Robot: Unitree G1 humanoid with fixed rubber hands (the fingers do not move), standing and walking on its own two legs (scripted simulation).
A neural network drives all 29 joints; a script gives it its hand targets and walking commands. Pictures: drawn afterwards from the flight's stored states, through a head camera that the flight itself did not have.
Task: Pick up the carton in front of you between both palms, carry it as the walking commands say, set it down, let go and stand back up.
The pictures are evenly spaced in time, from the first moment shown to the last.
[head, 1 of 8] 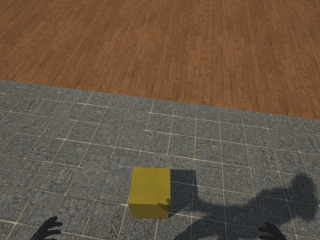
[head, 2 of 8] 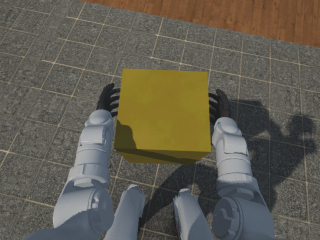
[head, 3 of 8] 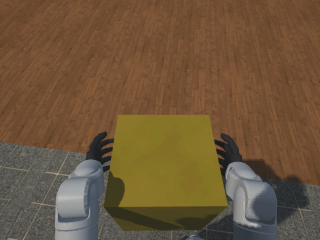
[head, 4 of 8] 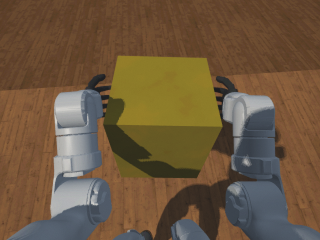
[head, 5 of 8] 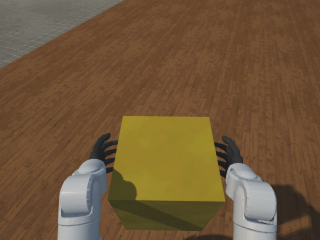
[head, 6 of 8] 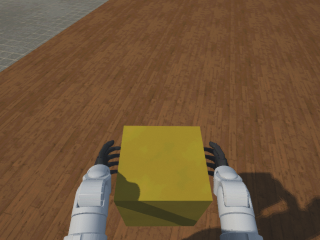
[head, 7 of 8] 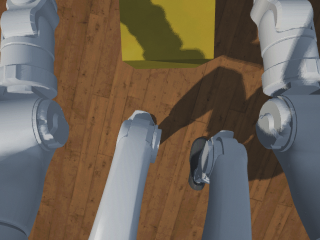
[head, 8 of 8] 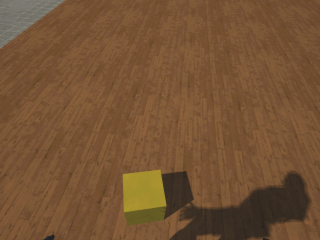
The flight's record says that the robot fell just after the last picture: no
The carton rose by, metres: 1.20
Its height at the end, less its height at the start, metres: +0.47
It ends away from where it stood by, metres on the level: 6.89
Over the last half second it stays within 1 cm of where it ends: yes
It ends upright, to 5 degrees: yes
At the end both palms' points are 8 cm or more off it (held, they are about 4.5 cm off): yes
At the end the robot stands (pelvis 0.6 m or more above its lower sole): yes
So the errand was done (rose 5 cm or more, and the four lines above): yes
